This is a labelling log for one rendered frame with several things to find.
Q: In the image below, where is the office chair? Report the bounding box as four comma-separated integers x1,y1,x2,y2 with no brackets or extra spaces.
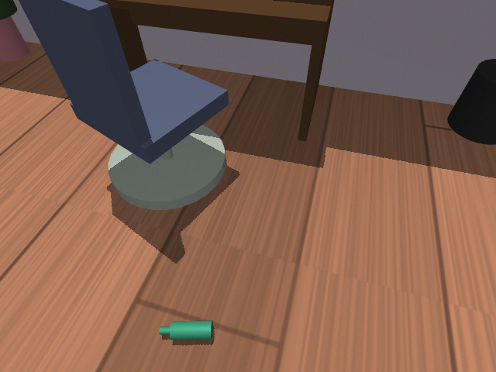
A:
19,0,229,210

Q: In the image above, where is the potted plant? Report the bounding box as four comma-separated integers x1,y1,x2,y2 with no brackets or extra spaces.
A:
0,0,30,62

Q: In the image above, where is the desk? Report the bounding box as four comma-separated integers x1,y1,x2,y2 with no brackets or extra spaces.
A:
99,0,334,142

